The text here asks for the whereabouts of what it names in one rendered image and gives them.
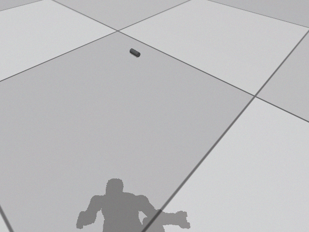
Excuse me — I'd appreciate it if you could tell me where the can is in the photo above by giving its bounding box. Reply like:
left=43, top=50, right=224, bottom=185
left=130, top=48, right=140, bottom=57

